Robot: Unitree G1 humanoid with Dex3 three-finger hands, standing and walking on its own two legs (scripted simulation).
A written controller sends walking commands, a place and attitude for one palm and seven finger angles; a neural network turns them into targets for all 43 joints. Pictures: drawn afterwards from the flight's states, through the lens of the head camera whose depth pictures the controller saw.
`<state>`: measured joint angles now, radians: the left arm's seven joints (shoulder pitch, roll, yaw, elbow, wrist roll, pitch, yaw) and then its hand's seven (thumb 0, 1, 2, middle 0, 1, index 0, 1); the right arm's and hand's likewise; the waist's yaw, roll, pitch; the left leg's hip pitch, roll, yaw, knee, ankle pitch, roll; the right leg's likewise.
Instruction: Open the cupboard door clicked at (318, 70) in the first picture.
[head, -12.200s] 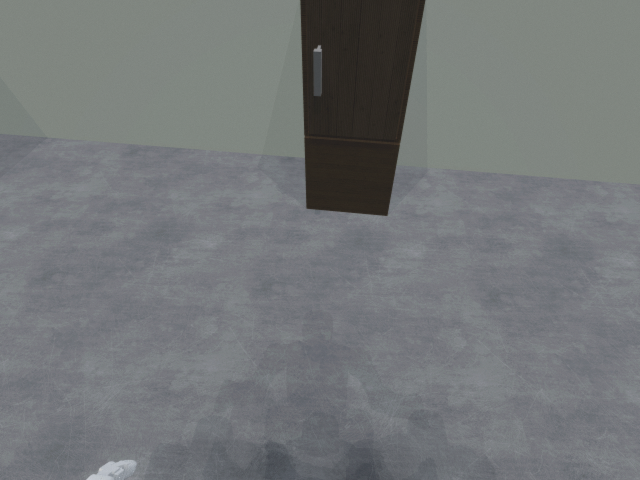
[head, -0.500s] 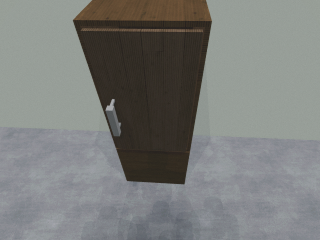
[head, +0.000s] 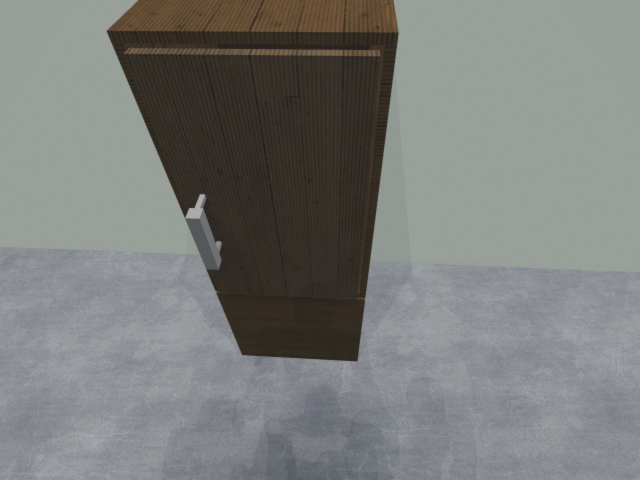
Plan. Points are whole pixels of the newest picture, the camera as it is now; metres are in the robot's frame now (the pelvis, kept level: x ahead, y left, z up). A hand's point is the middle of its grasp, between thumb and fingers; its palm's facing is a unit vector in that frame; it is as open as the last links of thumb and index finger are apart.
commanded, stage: raise the hand with hooked fingers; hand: left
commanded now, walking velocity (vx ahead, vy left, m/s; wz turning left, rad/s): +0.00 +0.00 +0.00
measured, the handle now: (207, 232) +0.55 +0.26 -0.08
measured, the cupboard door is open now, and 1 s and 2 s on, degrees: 0 0 0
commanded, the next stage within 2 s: none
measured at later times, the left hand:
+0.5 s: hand out of the picture +0.13 +0.22 -0.08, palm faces +0.12 -0.99 -0.03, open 9.4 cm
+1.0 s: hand (139, 428) +0.19 +0.27 -0.08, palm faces +0.00 -1.00 -0.07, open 12.4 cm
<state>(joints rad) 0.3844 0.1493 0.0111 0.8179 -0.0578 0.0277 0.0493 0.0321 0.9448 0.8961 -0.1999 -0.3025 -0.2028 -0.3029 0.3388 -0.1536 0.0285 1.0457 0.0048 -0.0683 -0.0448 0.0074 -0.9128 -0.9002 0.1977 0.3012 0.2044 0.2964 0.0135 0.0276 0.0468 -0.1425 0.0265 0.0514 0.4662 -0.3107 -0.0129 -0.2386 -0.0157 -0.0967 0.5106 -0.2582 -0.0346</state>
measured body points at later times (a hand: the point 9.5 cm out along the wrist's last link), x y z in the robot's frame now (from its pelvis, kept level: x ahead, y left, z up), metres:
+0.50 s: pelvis -0.05 +0.00 -0.11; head +0.03 +0.03 +0.34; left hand +0.12 +0.28 -0.08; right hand +0.21 -0.24 -0.13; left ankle -0.03 +0.14 -0.74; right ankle +0.01 -0.09 -0.74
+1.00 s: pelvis -0.06 +0.05 -0.11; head +0.03 +0.07 +0.33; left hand +0.19 +0.32 -0.08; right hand +0.10 -0.21 -0.19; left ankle -0.04 +0.14 -0.74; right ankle +0.01 -0.09 -0.74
